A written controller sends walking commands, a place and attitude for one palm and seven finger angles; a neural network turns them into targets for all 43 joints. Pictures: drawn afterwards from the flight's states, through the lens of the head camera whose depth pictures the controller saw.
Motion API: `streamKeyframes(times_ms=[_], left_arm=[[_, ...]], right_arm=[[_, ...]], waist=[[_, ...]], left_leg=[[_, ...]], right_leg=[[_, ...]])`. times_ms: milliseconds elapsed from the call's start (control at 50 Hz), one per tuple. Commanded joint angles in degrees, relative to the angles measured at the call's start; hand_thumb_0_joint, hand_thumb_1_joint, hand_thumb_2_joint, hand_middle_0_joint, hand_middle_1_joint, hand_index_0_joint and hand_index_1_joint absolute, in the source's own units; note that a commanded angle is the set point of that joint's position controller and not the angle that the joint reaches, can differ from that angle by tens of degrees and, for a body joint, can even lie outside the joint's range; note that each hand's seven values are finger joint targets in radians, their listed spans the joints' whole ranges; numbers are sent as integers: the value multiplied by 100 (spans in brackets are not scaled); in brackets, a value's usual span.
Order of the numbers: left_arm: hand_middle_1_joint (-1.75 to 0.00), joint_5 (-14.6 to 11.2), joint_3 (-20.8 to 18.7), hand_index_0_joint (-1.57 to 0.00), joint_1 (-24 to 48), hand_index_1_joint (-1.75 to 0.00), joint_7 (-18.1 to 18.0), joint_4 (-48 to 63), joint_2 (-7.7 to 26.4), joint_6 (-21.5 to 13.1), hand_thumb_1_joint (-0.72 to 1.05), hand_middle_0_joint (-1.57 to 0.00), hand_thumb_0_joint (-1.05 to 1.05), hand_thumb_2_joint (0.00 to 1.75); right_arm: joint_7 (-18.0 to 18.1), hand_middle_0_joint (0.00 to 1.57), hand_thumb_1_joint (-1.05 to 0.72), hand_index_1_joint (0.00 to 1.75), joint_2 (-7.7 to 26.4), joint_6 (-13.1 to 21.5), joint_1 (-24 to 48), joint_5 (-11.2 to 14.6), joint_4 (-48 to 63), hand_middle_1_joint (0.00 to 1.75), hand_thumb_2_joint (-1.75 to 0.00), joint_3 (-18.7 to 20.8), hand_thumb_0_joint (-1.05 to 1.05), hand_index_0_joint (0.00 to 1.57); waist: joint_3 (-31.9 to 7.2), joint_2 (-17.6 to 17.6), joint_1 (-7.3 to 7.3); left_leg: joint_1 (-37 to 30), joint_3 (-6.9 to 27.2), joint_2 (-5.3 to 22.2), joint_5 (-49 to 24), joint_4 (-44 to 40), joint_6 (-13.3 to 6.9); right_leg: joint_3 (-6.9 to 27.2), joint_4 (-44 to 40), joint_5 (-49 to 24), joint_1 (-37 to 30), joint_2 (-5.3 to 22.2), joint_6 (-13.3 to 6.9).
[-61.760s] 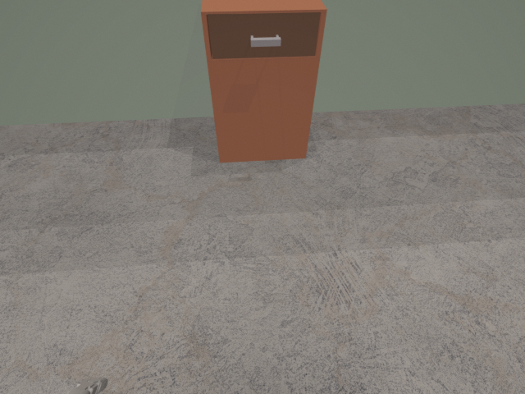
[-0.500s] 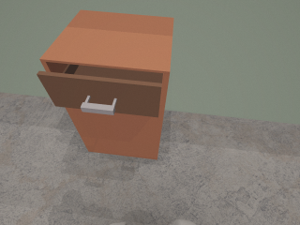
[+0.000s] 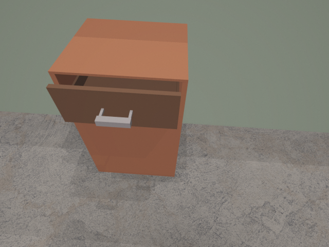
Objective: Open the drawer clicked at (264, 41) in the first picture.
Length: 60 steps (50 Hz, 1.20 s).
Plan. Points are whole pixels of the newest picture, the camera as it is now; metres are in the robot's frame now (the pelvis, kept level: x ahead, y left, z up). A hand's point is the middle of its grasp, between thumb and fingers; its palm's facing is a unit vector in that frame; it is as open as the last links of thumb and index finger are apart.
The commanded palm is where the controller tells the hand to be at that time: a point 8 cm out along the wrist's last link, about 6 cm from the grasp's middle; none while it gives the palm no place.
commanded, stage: come to a stop and stand still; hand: left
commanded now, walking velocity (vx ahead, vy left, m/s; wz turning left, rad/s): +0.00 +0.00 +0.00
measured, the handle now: (115, 117) +0.54 +0.21 -0.07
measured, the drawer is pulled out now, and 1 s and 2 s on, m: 0.08 0.08 0.08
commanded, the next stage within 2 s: look again from close up in 0.50 s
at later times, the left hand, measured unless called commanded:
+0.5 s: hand out of the picture +0.05 +0.24 -0.17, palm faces -0.03 -0.97 -0.23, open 7.4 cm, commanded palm none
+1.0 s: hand out of the picture +0.01 +0.18 -0.17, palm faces -0.01 -0.98 -0.18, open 7.3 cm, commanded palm none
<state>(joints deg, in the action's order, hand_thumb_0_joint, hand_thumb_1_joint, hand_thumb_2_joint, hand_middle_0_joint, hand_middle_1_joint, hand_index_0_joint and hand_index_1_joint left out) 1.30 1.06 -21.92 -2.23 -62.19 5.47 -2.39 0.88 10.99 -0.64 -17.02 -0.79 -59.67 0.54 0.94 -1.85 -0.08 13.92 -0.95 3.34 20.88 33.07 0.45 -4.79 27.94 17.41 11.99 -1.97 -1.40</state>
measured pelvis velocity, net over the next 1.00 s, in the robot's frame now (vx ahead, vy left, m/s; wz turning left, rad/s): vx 0.02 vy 0.01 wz -0.03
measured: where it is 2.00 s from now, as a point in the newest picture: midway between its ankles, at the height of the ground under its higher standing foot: outside the picture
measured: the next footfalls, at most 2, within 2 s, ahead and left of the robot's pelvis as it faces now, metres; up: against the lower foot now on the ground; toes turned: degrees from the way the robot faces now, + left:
none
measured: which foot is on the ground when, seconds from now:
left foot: down 0.00-1.00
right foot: down 0.00-1.00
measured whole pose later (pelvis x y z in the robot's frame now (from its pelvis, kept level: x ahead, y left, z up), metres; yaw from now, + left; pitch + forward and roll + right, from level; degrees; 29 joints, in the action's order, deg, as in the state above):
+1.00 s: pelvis +0.02 +0.01 +0.00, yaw -2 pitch -1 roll +0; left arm 0.5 0.7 -16.3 -2.3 -63.8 8.1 -0.2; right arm 2.2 9.0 0.7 -14.3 -0.6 -64.8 -1.3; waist 2.9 0.4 0.2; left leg 6.6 -4.1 -0.4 19.3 26.4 -1.3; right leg -1.8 28.1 19.0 8.4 1.6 0.6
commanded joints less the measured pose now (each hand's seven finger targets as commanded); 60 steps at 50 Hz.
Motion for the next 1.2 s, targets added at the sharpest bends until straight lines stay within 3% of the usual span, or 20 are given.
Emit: streamKeyframes(times_ms=[0,20,40,60,100,180,240,360,500,620,900,960,1040,1140,1160,1180], left_arm=[[-30,-63,-186,-20,-105,-30,-70,202,857,-75,90,-20,0,90],[-30,-60,-184,-20,-125,-30,-66,158,857,-5,90,-20,0,90],[-30,-64,-155,-20,-89,-30,-57,136,816,47,90,-20,0,90],[-30,-65,-135,-20,-25,-30,-43,122,771,97,90,-20,0,90],[-30,-61,-120,-20,53,-30,-13,132,746,150,90,-20,0,90],[-30,-74,-127,-20,219,-30,0,188,801,212,90,-20,0,90],[-30,-78,-133,-20,340,-30,-2,226,857,227,90,-20,0,90],[-30,-97,-150,-20,440,-30,-3,237,903,239,90,-20,0,90],[-30,-85,-166,-20,449,-30,-10,209,949,234,90,-20,0,90],[-30,-75,-167,-20,406,-30,-20,149,912,235,90,-20,0,90],[-30,-71,-148,-20,213,-30,-19,0,870,163,90,-20,0,90],[-30,-69,-157,-20,206,-30,-21,-1,864,155,90,-20,0,90],[-30,-66,-147,-20,160,-30,-16,-36,860,135,90,-20,0,90],[-30,-79,-156,-20,118,-30,-16,-38,859,116,90,-20,0,90],[-30,12,-210,-20,-268,-30,-242,-225,1082,-46,90,-20,0,90],[-32,557,145,-20,4198,-32,-288,8707,2585,-962,88,-20,0,89]], right_arm=[[65,20,-90,30,326,298,-533,-11,175,30,-90,-51,0,20],[84,20,-90,30,409,295,-511,-1,146,30,-90,-73,0,20],[106,20,-90,30,458,278,-418,-2,179,30,-90,-73,0,20],[130,20,-90,30,496,254,-367,2,194,30,-90,-76,0,20],[126,20,-90,30,508,237,-293,-1,212,30,-90,-80,0,20],[129,20,-90,30,544,244,-312,-18,114,30,-90,-98,0,20],[144,20,-90,30,558,264,-390,-24,50,30,-90,-105,0,20],[165,20,-90,30,564,282,-407,-23,-51,30,-90,-105,0,20],[147,20,-90,30,489,269,-339,-9,-166,30,-90,-98,0,20],[159,20,-90,30,451,262,-303,-5,-251,30,-90,-86,0,20],[155,20,-90,30,339,213,-168,18,-371,30,-90,-81,0,20],[160,20,-90,30,301,214,-185,15,-409,30,-90,-85,0,20],[158,20,-90,30,284,204,-157,25,-426,30,-90,-90,0,20],[164,20,-90,30,245,197,-167,22,-468,30,-90,-89,0,20],[98,20,-90,30,520,244,389,88,-23,30,-90,32,0,20],[387,20,-90,30,1287,1144,158,426,1906,30,-90,2,0,20]], waist=[[-464,-679,-58],[-384,-1042,-12],[-223,-932,24],[75,-560,39],[373,-19,54],[485,-96,69],[381,-142,60],[124,-5,66],[152,151,48],[136,-14,31],[199,326,5],[178,195,2],[235,329,17],[151,226,25],[382,403,195],[-2488,-1609,-277]], left_leg=[[-340,380,352,-2663,-495,-207],[-355,465,487,-3241,-576,-306],[-342,544,546,-3348,-650,-388],[-94,592,549,-2911,-771,-440],[169,606,441,-2068,-959,-427],[77,710,425,-2062,-1259,-458],[-192,750,444,-2686,-1297,-459],[-605,621,411,-3197,-1250,-423],[-529,416,276,-2819,-1185,-381],[-691,328,273,-2995,-1131,-377],[-641,181,233,-2131,-1016,-285],[-649,169,241,-2201,-1012,-270],[-596,148,237,-2003,-1004,-239],[-605,121,235,-1974,-968,-198],[-75,-84,247,-2598,226,-1],[-1598,-50,-250,-4087,-731,-259]], right_leg=[[603,170,-1914,-390,784,-295],[411,253,-1188,-368,651,-217],[307,237,-656,-262,535,-146],[275,141,-336,-216,505,-104],[346,43,-347,-168,555,-88],[330,90,-265,-94,570,-25],[321,144,-340,-71,579,3],[380,94,-625,-131,653,20],[469,8,-1088,-309,738,14],[503,-7,-1269,-277,716,23],[690,-267,-1955,-332,838,-68],[695,-284,-2015,-371,827,-87],[723,-372,-2133,-385,851,-94],[741,-422,-2326,-467,872,-122],[1030,-350,-4778,-214,1148,96],[1037,326,-4147,-664,557,-142]])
